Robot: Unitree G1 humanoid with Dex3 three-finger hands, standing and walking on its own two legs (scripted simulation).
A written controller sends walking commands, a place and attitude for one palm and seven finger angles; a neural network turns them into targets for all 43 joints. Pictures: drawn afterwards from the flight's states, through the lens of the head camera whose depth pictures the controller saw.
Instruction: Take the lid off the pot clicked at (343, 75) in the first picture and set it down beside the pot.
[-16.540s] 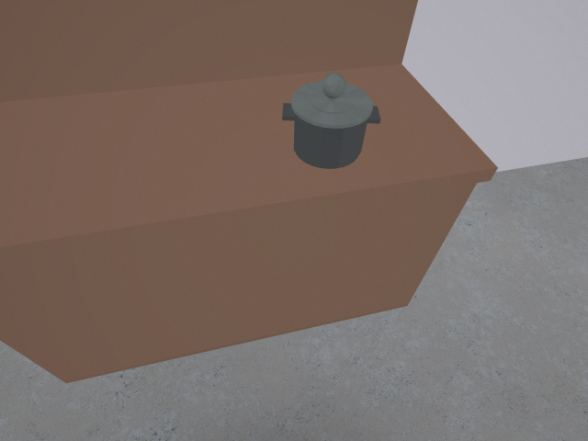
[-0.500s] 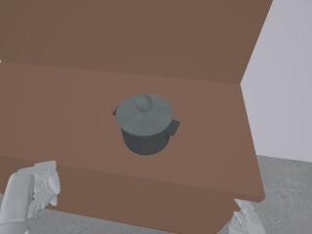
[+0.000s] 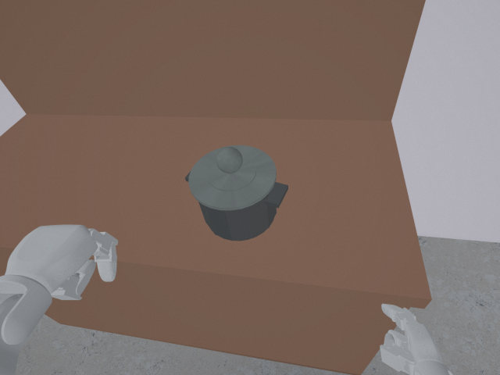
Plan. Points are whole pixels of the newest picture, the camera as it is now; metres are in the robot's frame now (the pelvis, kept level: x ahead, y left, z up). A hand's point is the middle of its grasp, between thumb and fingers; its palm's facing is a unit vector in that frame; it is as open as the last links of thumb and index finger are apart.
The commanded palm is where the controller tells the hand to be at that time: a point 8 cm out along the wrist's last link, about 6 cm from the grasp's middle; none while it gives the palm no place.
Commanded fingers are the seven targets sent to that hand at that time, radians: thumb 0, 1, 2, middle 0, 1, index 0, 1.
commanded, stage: reach forward and open the fingers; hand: left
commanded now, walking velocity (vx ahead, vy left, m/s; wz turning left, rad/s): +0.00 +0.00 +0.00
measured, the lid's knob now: (229, 160) +0.45 +0.10 +0.11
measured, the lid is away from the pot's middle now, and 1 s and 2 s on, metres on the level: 0.00 0.00 0.00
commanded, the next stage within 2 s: move the open hand above the knob in 0.64 s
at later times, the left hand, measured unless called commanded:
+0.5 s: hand (86, 222) +0.26 +0.25 +0.17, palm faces -0.12 +0.01 -0.99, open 9.8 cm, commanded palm +0.24 +0.25 +0.23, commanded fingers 0.00 -0.34 1.47 -0.82 -0.08 -0.82 -0.08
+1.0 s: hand (117, 182) +0.31 +0.22 +0.19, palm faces -0.11 +0.01 -0.99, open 10.4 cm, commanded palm +0.28 +0.22 +0.26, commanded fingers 0.00 -0.36 1.51 -0.82 -0.08 -0.82 -0.08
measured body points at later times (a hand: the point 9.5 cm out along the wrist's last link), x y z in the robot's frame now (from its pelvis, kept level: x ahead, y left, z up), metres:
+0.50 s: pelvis -0.02 +0.00 +0.00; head -0.01 -0.05 +0.45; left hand +0.26 +0.25 +0.22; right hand +0.20 -0.22 -0.10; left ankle -0.02 +0.10 -0.74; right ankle +0.04 -0.13 -0.74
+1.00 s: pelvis -0.01 +0.00 +0.00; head +0.01 -0.05 +0.45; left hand +0.31 +0.22 +0.25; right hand +0.21 -0.21 -0.10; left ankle -0.02 +0.10 -0.74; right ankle +0.04 -0.13 -0.74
